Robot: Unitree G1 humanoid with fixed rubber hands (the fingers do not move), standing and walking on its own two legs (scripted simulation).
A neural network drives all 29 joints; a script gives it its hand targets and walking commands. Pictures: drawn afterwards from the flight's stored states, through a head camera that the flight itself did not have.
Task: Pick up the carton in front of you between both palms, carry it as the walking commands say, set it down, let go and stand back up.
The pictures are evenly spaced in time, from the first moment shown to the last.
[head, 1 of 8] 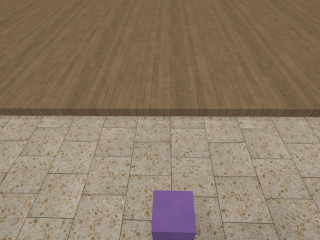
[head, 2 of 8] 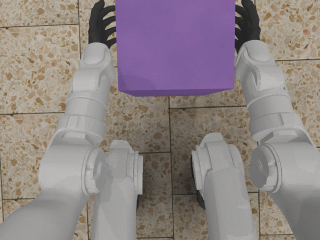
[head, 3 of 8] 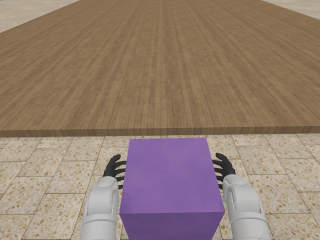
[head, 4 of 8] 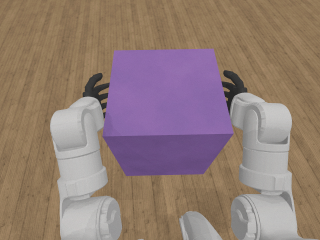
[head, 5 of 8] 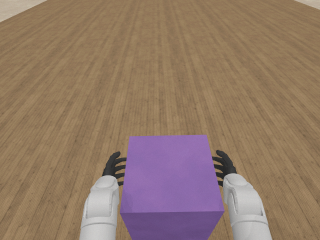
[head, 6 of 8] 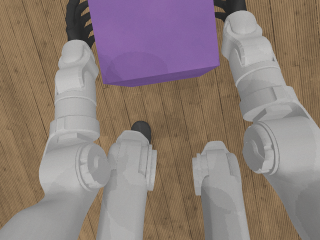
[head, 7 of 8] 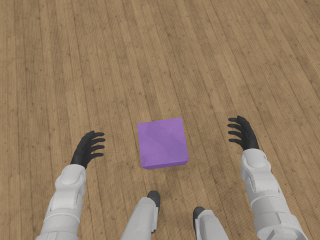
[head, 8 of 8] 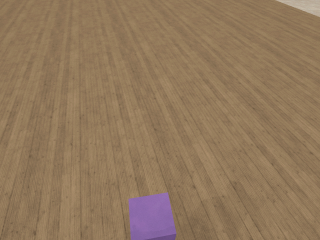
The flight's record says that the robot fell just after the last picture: no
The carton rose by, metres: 0.87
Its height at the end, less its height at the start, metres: +0.09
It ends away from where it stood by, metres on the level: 2.37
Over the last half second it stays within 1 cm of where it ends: yes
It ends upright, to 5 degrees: yes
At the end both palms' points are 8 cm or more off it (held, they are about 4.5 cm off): yes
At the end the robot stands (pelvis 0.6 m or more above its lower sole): yes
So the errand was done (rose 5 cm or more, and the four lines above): yes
